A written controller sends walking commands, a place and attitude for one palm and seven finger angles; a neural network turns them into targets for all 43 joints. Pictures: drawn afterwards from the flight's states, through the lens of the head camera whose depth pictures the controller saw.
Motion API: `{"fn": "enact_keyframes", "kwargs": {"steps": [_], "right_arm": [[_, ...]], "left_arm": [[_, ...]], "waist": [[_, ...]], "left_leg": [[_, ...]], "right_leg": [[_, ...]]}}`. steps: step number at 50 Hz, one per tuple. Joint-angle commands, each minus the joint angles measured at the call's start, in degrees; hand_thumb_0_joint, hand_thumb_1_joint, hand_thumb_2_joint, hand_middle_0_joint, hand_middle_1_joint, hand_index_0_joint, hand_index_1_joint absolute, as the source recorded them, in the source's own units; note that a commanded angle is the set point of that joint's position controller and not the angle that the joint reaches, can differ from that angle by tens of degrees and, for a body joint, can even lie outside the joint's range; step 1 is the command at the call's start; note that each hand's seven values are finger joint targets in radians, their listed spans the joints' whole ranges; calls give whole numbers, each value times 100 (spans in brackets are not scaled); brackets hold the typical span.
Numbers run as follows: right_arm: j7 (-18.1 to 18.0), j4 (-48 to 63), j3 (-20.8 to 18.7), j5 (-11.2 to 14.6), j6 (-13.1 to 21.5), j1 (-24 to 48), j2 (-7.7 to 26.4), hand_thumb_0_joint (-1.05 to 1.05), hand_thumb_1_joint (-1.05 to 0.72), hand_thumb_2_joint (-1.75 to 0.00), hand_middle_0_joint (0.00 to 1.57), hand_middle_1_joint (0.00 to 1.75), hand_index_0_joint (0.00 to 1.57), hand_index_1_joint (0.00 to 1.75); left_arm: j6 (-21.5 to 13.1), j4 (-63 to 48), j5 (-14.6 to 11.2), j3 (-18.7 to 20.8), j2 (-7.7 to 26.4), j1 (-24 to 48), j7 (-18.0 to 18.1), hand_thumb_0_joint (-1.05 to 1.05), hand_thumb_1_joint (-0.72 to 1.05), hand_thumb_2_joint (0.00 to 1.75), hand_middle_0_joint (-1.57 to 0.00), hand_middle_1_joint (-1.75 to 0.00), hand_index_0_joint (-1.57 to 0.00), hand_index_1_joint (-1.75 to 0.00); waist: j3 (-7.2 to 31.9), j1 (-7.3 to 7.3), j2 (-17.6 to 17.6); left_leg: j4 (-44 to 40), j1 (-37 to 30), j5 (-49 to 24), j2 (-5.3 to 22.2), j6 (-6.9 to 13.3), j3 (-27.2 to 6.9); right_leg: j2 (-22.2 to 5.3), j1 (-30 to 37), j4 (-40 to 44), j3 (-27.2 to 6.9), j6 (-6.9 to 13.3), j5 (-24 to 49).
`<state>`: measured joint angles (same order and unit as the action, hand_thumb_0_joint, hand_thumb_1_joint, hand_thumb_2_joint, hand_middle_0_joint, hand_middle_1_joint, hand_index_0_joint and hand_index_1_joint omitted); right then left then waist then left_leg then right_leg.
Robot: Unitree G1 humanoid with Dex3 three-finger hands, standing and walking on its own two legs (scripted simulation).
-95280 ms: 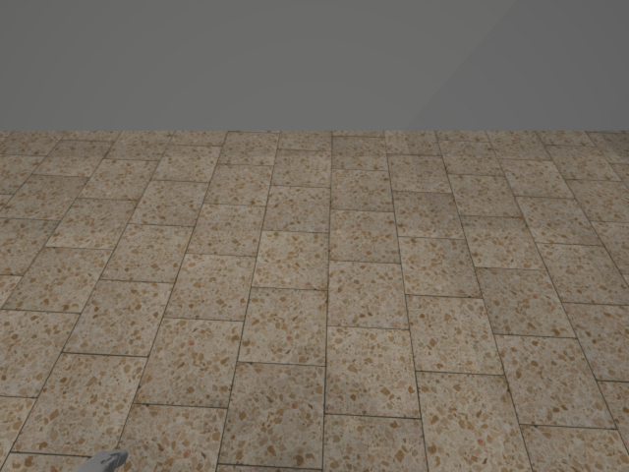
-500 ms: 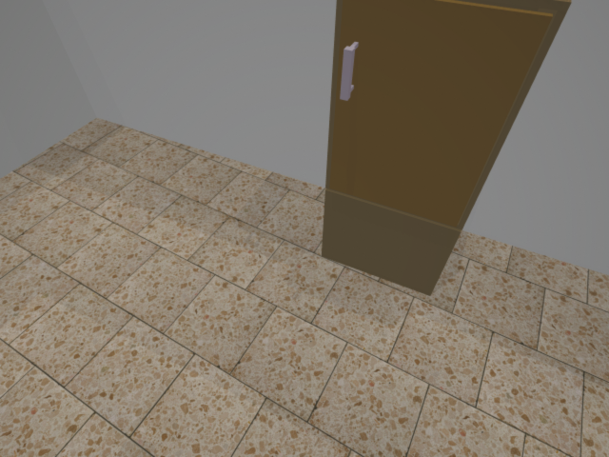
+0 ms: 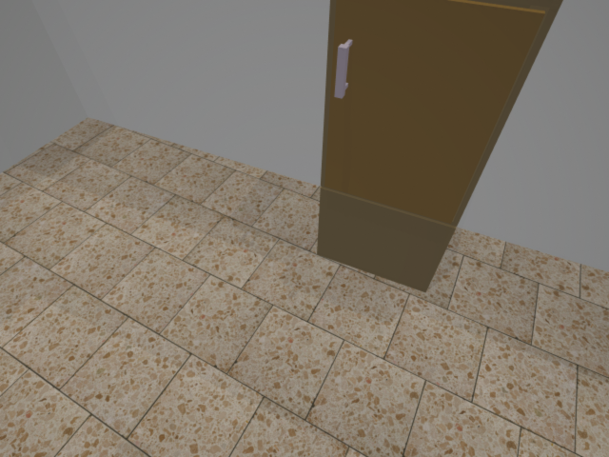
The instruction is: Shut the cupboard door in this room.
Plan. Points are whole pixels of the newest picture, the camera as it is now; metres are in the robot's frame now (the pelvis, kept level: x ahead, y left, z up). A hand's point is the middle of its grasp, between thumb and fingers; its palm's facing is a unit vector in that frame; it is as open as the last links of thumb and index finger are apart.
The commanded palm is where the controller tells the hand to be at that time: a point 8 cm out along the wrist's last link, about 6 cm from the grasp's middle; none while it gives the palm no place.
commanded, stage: look to check the result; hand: left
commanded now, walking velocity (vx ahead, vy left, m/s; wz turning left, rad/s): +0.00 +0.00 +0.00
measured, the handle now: (344, 68) +0.96 -0.05 +0.06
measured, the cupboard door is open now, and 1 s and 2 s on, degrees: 0 0 0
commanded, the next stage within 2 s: stand and wait in 0.44 s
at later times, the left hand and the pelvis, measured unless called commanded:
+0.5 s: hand out of the picture +0.00 +0.17 -0.17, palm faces +0.02 -0.98 -0.21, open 7.4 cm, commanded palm none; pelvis +0.01 -0.01 +0.00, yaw +0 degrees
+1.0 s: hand out of the picture +0.02 +0.17 -0.17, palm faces +0.02 -0.97 -0.24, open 7.4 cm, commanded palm none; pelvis +0.02 -0.02 +0.00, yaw +1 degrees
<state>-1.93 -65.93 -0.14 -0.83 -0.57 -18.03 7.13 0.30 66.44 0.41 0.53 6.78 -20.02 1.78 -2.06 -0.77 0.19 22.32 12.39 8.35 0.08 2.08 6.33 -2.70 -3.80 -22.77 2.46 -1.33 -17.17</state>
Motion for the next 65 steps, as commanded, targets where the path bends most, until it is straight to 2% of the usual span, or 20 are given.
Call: {"fn": "enact_keyframes", "kwargs": {"steps": [1, 4, 11, 17, 24, 27, 36, 52, 59, 65], "right_arm": [[-25, 159, -126, 30, 51, -335, 648, 0, -90, -90, 20, 30, 20, 30], [-20, 157, -131, 24, 50, -297, 654, 0, -90, -90, 20, 30, 20, 30], [-13, 188, -152, 35, 74, -157, 826, 0, -90, -90, 20, 30, 20, 30], [-4, 202, -149, 27, 71, -30, 869, 0, -90, -90, 20, 30, 20, 30], [-4, 232, -142, 16, 97, 128, 995, 0, -90, -90, 20, 30, 20, 30], [1, 235, -139, 20, 88, 208, 1020, 0, -90, -90, 20, 30, 20, 30], [1, 276, -145, 25, 99, 316, 1152, 0, -90, -90, 20, 30, 20, 30], [-13, 265, -128, 25, 86, 416, 1209, 0, -90, -90, 20, 30, 20, 30], [-24, 269, -124, 20, 94, 400, 1220, 0, -90, -90, 20, 30, 20, 30], [-26, 257, -118, 20, 84, 417, 1203, 0, -90, -90, 20, 30, 20, 30]], "left_arm": [[-71, -21, 26, 69, 631, -578, 62, 0, 90, 90, -20, -30, -20, -30], [-75, -27, 26, 60, 639, -532, 60, 0, 90, 90, -20, -30, -20, -30], [-120, -70, 28, 82, 812, -415, 62, 0, 90, 90, -20, -30, -20, -30], [-120, -96, 30, 84, 881, -238, 54, 0, 90, 90, -20, -30, -20, -30], [-140, -145, 24, 102, 983, -71, 38, 0, 90, 90, -20, -30, -20, -30], [-138, -156, 27, 103, 1035, 5, 37, 0, 90, 90, -20, -30, -20, -30], [-164, -207, 27, 127, 1178, 128, 32, 0, 90, 90, -20, -30, -20, -30], [-153, -201, 22, 125, 1229, 203, 37, 0, 90, 90, -20, -30, -20, -30], [-160, -210, 21, 137, 1254, 174, 40, 0, 90, 90, -20, -30, -20, -30], [-148, -193, 20, 130, 1228, 158, 39, 0, 90, 90, -20, -30, -20, -30]], "waist": [[-426, 7, -4], [-471, -6, -83], [-312, 3, -123], [-391, -15, -74], [-201, -2, -16], [-315, 7, -46], [-73, 14, -71], [-114, 8, -102], [20, 11, -73], [-109, 17, -41]], "left_leg": [[-509, -410, 121, 582, 18, -740], [-511, -418, 147, 590, 15, -736], [-374, -539, -327, 631, 36, -713], [-401, -510, -285, 638, 9, -714], [-334, -594, -602, 658, 1, -731], [-326, -558, -640, 668, -9, -726], [-242, -683, -953, 692, -12, -733], [-230, -736, -1064, 707, -37, -711], [-167, -788, -1246, 701, -38, -687], [-206, -768, -1123, 704, -48, -681]], "right_leg": [[-313, -882, 549, -309, 304, 303], [-323, -927, 562, -328, 304, 300], [-341, -794, 610, -358, 323, 574], [-359, -783, 670, -385, 326, 574], [-388, -592, 698, -392, 325, 850], [-412, -608, 736, -367, 327, 919], [-438, -391, 747, -341, 329, 1366], [-450, -292, 780, -326, 327, 1660], [-462, -159, 734, -306, 327, 1979], [-456, -223, 789, -320, 329, 1817]]}}
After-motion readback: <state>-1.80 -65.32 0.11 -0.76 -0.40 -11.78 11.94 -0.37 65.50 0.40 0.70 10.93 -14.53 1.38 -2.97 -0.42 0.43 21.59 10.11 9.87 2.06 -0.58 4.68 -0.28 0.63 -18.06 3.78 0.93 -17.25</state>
